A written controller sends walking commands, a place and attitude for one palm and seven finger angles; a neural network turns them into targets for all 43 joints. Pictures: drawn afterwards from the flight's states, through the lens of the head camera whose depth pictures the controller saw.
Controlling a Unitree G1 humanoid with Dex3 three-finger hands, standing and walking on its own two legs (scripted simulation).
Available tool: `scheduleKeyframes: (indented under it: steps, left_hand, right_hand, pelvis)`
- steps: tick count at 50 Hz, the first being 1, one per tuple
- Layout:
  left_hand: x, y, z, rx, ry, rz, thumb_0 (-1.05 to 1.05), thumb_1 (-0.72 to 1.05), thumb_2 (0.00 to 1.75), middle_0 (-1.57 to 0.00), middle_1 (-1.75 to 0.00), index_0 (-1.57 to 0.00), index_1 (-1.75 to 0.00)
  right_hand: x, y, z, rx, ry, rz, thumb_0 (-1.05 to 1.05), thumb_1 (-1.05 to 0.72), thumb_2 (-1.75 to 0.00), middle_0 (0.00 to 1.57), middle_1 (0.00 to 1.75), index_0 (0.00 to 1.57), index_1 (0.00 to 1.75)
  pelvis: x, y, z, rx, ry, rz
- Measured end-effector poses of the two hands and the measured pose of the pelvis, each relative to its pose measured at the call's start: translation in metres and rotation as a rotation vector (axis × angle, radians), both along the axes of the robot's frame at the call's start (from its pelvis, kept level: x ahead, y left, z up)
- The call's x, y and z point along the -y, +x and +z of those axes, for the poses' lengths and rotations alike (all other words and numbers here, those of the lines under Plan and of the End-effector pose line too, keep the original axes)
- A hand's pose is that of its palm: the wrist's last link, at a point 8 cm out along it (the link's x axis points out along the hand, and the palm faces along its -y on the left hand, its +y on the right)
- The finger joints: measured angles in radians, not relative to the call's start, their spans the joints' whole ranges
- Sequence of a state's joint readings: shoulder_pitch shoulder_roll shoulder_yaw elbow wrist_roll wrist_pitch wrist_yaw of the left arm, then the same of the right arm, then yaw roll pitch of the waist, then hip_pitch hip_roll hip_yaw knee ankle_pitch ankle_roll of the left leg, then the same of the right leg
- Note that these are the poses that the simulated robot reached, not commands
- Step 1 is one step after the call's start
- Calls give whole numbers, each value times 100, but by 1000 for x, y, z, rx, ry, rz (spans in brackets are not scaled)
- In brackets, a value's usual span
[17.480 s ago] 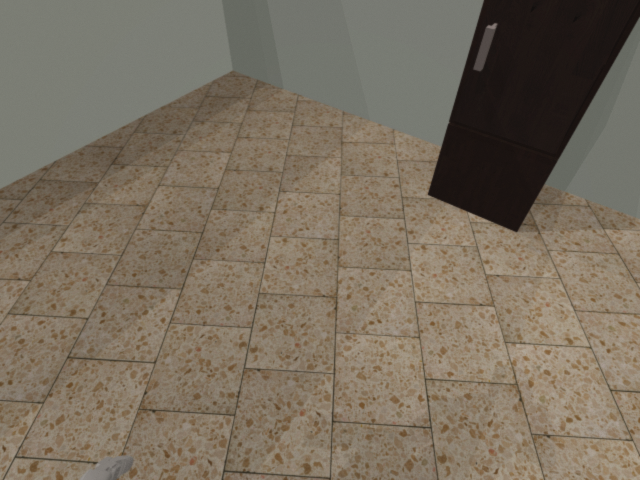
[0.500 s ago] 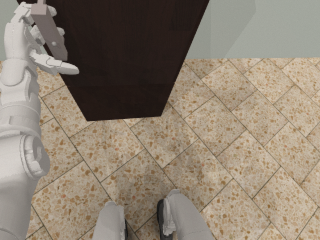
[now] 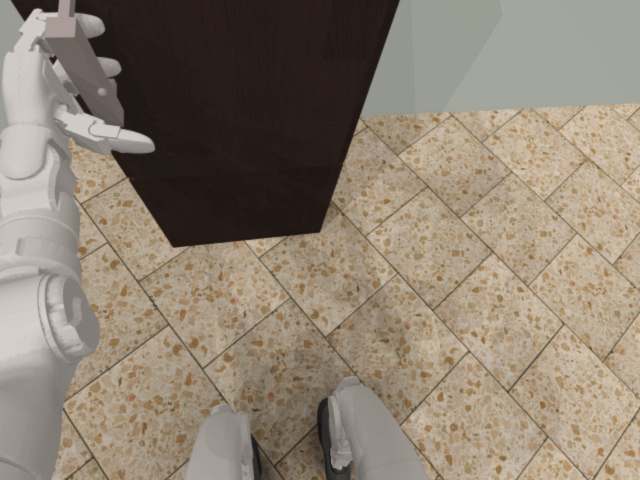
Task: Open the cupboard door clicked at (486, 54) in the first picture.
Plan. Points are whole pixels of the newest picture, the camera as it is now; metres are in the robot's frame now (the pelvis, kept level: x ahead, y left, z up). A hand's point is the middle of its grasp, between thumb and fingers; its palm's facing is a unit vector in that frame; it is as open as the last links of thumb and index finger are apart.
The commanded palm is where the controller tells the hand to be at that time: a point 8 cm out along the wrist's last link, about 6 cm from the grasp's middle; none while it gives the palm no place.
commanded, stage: close the thumb around the handle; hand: left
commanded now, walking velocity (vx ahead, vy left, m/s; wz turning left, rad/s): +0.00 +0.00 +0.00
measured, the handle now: (91, 64) +0.60 +0.20 +0.06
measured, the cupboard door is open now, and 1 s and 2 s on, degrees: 0 0 41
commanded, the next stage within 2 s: pull the door open along its arc in 0.76 s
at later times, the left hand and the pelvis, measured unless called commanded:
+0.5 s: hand (109, 90) +0.55 +0.17 +0.06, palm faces +0.01 -1.00 -0.02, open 8.7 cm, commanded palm +0.53 +0.20 +0.06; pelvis +0.00 +0.00 +0.00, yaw +0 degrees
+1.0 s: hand (109, 92) +0.55 +0.17 +0.06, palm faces +0.02 -1.00 -0.03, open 6.0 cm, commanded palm +0.51 +0.21 +0.06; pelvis +0.00 -0.01 +0.00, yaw +0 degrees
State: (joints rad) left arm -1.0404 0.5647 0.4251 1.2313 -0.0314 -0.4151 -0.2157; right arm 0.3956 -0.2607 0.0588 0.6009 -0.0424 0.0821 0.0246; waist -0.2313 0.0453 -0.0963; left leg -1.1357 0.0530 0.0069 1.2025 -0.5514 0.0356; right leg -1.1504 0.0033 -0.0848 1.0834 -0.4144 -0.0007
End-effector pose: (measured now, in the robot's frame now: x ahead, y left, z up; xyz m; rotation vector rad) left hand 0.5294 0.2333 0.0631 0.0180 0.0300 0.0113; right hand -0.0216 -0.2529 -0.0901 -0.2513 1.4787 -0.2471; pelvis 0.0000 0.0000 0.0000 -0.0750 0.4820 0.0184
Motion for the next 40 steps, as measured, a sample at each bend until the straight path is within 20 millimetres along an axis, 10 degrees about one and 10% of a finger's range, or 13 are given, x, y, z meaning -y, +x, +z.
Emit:
scheduleKeyframes:
  steps: [11,33,40]
  left_hand:
    - [1,1,-3,-8,-2,-3,-1,-40,34,-30,-121,-31,-121]
    - [7,-1,4,-1,16,12,0,67,80,-38,-132,-36,-133]
    - [8,-1,4,5,7,10,1,68,80,-38,-134,-36,-134]
  right_hand:
    - [3,2,0,-3,-14,14,0,-91,-90,21,30,20,30]
    - [0,9,-1,13,16,6,0,-91,-90,21,30,20,30]
    - [5,9,-3,7,5,16,0,-91,-90,21,30,20,30]
  pelvis:
    - [-1,0,-1,-4,-3,7]
    - [2,5,3,8,4,3]
    - [4,3,1,4,6,6]
